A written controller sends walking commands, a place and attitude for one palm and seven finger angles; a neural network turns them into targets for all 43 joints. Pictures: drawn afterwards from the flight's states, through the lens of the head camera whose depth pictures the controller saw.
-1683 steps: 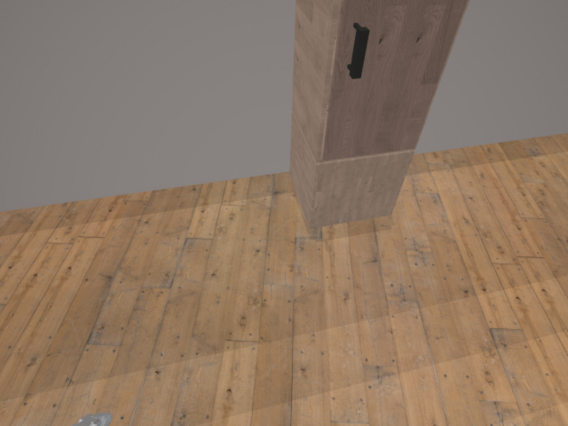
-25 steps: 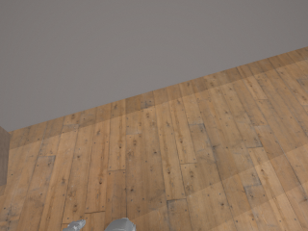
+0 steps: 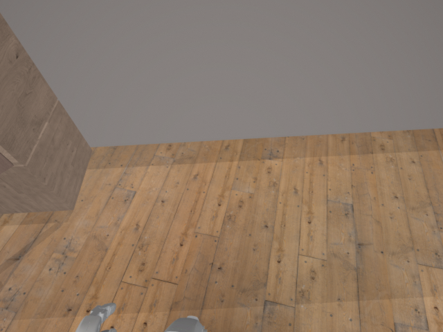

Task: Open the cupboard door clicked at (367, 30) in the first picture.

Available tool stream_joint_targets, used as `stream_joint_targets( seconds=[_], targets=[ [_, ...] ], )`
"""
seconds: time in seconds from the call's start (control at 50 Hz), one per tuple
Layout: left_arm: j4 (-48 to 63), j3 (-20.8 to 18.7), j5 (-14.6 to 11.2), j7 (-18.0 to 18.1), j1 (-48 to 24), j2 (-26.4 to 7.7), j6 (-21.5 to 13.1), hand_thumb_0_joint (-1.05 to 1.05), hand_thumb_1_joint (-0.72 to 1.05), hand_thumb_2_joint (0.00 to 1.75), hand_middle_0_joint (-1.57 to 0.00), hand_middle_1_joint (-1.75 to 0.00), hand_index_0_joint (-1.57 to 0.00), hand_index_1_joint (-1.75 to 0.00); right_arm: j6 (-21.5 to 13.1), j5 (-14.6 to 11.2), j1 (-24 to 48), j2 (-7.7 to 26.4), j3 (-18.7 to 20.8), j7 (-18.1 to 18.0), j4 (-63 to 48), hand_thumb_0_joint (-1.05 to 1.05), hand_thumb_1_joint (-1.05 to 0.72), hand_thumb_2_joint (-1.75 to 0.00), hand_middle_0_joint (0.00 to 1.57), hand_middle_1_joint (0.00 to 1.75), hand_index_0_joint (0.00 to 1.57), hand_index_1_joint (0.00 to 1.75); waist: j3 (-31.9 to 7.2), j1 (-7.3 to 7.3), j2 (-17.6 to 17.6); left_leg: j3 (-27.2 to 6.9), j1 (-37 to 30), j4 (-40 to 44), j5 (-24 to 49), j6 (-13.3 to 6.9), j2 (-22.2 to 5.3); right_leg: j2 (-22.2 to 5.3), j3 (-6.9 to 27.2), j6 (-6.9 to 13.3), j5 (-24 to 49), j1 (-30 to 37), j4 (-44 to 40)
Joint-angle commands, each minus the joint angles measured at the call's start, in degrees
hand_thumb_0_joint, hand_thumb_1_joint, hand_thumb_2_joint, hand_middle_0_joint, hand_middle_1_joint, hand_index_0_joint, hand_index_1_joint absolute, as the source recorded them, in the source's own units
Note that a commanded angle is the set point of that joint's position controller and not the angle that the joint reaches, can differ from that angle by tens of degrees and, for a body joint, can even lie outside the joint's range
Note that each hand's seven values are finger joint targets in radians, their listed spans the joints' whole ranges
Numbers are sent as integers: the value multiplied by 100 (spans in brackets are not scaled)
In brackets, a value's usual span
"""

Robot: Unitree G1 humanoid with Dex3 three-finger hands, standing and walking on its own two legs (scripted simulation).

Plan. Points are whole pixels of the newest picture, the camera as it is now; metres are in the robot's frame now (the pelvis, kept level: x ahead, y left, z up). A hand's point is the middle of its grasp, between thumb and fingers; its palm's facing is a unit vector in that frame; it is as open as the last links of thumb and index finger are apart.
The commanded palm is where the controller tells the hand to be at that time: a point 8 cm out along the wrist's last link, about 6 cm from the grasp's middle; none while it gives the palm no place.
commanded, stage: turn to face it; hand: left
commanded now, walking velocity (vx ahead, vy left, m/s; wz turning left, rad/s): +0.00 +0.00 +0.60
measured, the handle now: out of the picture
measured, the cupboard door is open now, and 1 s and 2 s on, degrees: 46 46 46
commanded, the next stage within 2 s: take the last steps up to it in 1.30 s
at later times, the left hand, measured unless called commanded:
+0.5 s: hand out of the picture +0.03 +0.23 -0.15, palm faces +0.33 -0.91 -0.27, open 7.4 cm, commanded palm none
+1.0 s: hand out of the picture -0.04 +0.20 -0.17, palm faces +0.60 -0.76 -0.24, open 7.4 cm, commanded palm none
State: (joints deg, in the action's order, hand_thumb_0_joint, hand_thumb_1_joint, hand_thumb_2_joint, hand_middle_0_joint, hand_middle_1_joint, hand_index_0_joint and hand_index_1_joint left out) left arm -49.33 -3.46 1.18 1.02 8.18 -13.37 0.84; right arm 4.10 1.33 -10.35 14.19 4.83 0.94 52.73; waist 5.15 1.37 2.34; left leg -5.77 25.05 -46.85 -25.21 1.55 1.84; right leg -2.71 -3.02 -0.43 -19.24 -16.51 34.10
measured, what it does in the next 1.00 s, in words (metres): steps on the spot, turning left: left foot, then right foot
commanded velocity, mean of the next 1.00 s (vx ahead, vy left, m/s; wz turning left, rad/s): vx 0.00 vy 0.00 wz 0.57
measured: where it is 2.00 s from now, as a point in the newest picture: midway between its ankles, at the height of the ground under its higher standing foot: outside the picture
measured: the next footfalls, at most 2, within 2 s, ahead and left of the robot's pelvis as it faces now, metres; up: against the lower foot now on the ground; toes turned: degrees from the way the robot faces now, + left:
left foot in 0.26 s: +0.03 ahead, +0.13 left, +0.00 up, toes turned +15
right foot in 0.58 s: +0.11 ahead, -0.13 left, +0.00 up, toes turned +18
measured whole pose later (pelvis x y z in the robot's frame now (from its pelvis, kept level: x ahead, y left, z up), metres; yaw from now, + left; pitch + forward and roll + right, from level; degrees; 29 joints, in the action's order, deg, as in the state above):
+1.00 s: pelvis +0.02 -0.01 +0.00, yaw +37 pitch +0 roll +0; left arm -52.6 -4.1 0.8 0.5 10.1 -14.1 3.6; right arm 1.6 2.0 -9.0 12.7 3.2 0.5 51.1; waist 5.3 0.7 -2.1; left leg 0.5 19.8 -35.1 -16.0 -0.4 0.0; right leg -5.7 -3.1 -4.2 -28.8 -25.9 60.5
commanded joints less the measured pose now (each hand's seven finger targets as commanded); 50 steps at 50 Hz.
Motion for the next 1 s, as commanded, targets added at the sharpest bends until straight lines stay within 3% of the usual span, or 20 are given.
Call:
stream_joint_targets(
  seconds=[0.0, 0.14, 0.2, 0.22, 0.24, 0.26, 0.32, 0.5, 0.52, 0.56, 0.58, 0.62, 0.66, 0.72, 0.78, 0.8, 0.84, 0.86, 0.92, 0.98],
  targets=[
    [388, -169, 2, 107, 60, -822, -115, 0, 90, 90, -20, -30, -20, -30, -101, -27, 331, 507, 143, 27, -514, 0, -90, -90, 20, 30, 20, 30, -353, -46, -1716, 340, 935, -2336, -212, 152, -355, -1690, 949, 812, 2111, 628, -1535],
    [119, -285, 51, 69, 719, -1134, -132, 0, 90, 90, -20, -30, -20, -30, -179, -98, 750, 162, -33, 100, -601, 0, -90, -90, 20, 30, 20, 30, -687, -381, -1441, 1172, 6, 476, -138, 161, -147, -1694, 120, 616, 3922, 1484, -760],
    [118, -320, -25, 25, 611, -1162, -107, 0, 90, 90, -20, -30, -20, -30, -241, -73, 232, 404, 6, 67, -494, 0, -90, -90, 20, 30, 20, 30, -931, -57, -1218, 1188, -1210, 1930, 1080, 14, -95, -1583, -286, 190, 3568, 970, 65],
    [193, -295, -53, 0, 557, -994, -89, 0, 90, 90, -20, -30, -20, -30, -280, -36, -75, 755, 109, 54, -443, 0, -90, -90, 20, 30, 20, 30, -1182, 131, -277, 442, -2226, 2268, 2288, -264, -732, -1328, -549, -118, 2554, 47, 992],
    [457, -181, -95, -44, 427, -579, -53, 0, 90, 90, -20, -30, -20, -30, -299, 18, -536, 1444, 280, 3, -405, 0, -90, -90, 20, 30, 20, 30, -1278, 391, 1513, -1704, -2995, 2351, 4686, -1210, -2377, -507, -709, -552, -1348, -1568, 2326],
    [647, -146, -23, 3, 37, -622, 14, 0, 90, 90, -20, -30, -20, -30, -242, 13, -907, 1617, 298, -40, -270, 0, -90, -90, 20, 30, 20, 30, -1250, 533, 1038, -1803, -2631, 2379, 4519, -1649, -2717, -416, -46, -435, -2012, -1707, 3008],
    [394, -177, -31, -10, -136, -589, 56, 0, 90, 90, -20, -30, -20, -30, -317, 18, -214, 1151, 177, -196, -427, 0, -90, -90, 20, 30, 20, 30, -902, 182, 996, -1189, -1815, 2515, 3629, -1238, -1867, -445, 414, -443, -933, -1719, 3283],
    [196, -202, -62, -44, 636, -505, 27, 0, 90, 90, -20, -30, -20, -30, -210, 16, 443, 1085, 203, -138, -578, 0, -90, -90, 20, 30, 20, 30, -763, -266, 608, -1088, -482, 2276, 2046, -821, -1153, 205, -21, -306, 5, 521, 21],
    [164, -242, -40, -20, 857, -688, -26, 0, 90, 90, -20, -30, -20, -30, -206, -29, 543, 985, 191, -116, -616, 0, -90, -90, 20, 30, 20, 30, -807, -403, 334, -940, -90, 1896, 1678, -594, -878, 27, 147, -264, 378, 1117, -814],
    [228, -365, 76, 59, 934, -1471, -92, 0, 90, 90, -20, -30, -20, -30, -214, -72, 606, 476, 119, -42, -840, 0, -90, -90, 20, 30, 20, 30, -671, -540, -2013, 433, 1028, -724, -921, 73, 261, -2457, 2541, 796, 412, 1251, -2142],
    [303, -313, 38, 88, 746, -1302, -117, 0, 90, 90, -20, -30, -20, -30, -176, -31, 505, 652, 154, -20, -764, 0, -90, -90, 20, 30, 20, 30, -620, -396, -1627, 160, 884, -1788, -810, 5, -73, -2483, 2301, 1040, 380, 703, -2047],
    [414, -232, 29, 114, 133, -922, -78, 0, 90, 90, -20, -30, -20, -30, -100, -36, 404, 541, 161, 28, -602, 0, -90, -90, 20, 30, 20, 30, -407, -83, -1676, 309, 830, -2324, -357, 87, -347, -1919, 1259, 853, 1190, 433, -1715],
    [431, -200, 53, 97, 82, -849, -106, 0, 90, 90, -20, -30, -20, -30, -100, -55, 450, 332, 74, 82, -566, 0, -90, -90, 20, 30, 20, 30, -362, -72, -1610, 658, 515, -1490, -309, 183, -378, -1648, 386, 671, 2288, 549, -1420],
    [237, -276, 73, 76, 484, -1067, -117, 0, 90, 90, -20, -30, -20, -30, -163, -96, 689, 163, -11, 115, -606, 0, -90, -90, 20, 30, 20, 30, -521, -323, -1418, 1052, 102, -72, -294, 170, -268, -1752, 108, 626, 3053, 1055, -1012],
    [151, -324, 8, 29, 591, -1169, -88, 0, 90, 90, -20, -30, -20, -30, -223, -69, 299, 275, -17, 91, -526, 0, -90, -90, 20, 30, 20, 30, -736, -173, -1223, 1242, -771, 1437, 689, 81, -126, -1675, -261, 297, 2965, 926, -286],
    [185, -310, -37, 3, 540, -1133, -56, 0, 90, 90, -20, -30, -20, -30, -249, -56, 38, 468, 34, 87, -473, 0, -90, -90, 20, 30, 20, 30, -833, 2, -830, 1050, -1482, 2032, 1402, -14, -219, -1596, -435, 48, 2525, 416, 243],
    [583, -134, -76, -32, 224, -499, 6, 0, 90, 90, -20, -30, -20, -30, -286, 21, -771, 1529, 294, -7, -397, 0, -90, -90, 20, 30, 20, 30, -1133, 428, 1563, -2038, -2561, 2581, 4518, -1418, -2569, -449, -505, -561, -2052, -1716, 2486],
    [680, -138, -20, 0, -131, -628, 51, 0, 90, 90, -20, -30, -20, -30, -280, 44, -998, 1565, 299, -68, -279, 0, -90, -90, 20, 30, 20, 30, -1158, 530, 835, -2032, -2250, 2553, 3649, -1630, -2619, -420, 48, -432, -1925, -1735, 3094],
    [380, -168, -37, -28, -52, -499, 71, 0, 90, 90, -20, -30, -20, -30, -332, 49, -148, 1086, 158, -185, -441, 0, -90, -90, 20, 30, 20, 30, -834, 102, 1023, -1188, -1398, 2634, 2788, -1190, -1805, -406, 337, -378, -945, -1539, 3113],
    [232, -150, -53, -59, 90, -378, 93, 0, 90, 90, -20, -30, -20, -30, -339, 63, -29, 971, 104, -198, -423, 0, -90, -90, 20, 30, 20, 30, -813, 2, 709, -819, -1317, 2579, 3026, -1069, -1532, -199, 180, -347, -835, -988, 2124]
  ],
)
